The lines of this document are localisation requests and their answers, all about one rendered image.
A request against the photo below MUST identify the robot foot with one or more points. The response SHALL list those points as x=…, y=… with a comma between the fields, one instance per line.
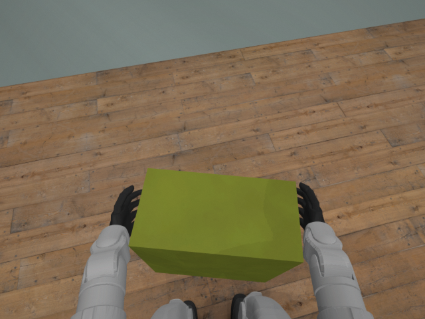
x=192, y=305
x=235, y=305

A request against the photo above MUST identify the robot right foot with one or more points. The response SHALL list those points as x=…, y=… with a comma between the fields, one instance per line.
x=235, y=305

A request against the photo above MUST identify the right robot hand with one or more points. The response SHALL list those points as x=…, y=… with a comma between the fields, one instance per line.
x=311, y=211

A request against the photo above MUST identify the robot left forearm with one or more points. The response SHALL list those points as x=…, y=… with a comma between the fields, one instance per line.
x=103, y=285

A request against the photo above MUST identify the robot left foot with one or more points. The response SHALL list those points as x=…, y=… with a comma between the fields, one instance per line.
x=192, y=305

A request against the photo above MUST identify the robot right forearm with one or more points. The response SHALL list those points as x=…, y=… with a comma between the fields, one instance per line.
x=334, y=282

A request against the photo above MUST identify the carton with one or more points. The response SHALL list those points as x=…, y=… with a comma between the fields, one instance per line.
x=218, y=226

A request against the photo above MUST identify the left robot hand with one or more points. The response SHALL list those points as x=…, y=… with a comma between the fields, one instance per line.
x=123, y=214

